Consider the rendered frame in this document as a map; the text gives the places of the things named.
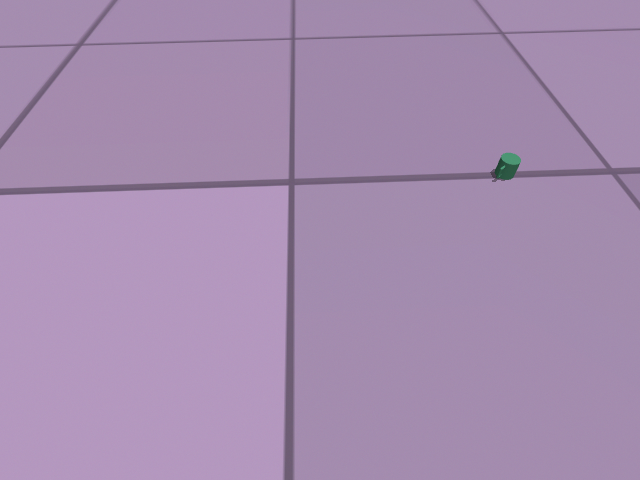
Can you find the mug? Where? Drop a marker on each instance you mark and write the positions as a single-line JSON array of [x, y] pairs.
[[507, 166]]

